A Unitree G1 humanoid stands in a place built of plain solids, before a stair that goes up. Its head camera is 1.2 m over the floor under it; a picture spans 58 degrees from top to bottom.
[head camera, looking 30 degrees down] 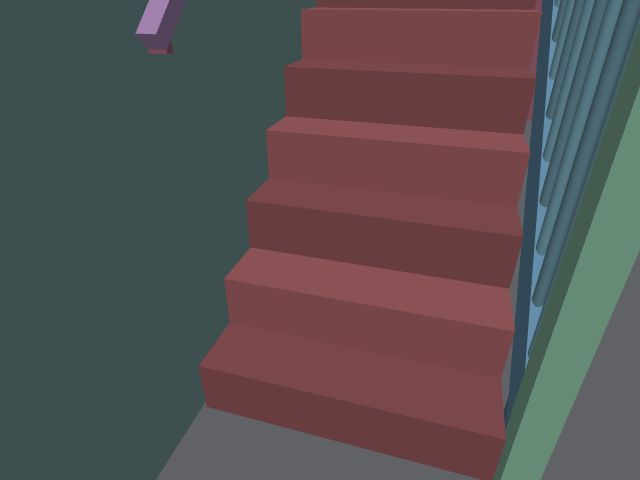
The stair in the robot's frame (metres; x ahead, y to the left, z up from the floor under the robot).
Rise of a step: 0.19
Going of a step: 0.21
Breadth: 0.90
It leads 16 degrees to the right of straight ahead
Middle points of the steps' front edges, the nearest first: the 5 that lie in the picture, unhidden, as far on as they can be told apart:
0.84 -0.05 0.19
1.04 -0.11 0.38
1.25 -0.17 0.57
1.45 -0.23 0.76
1.65 -0.29 0.95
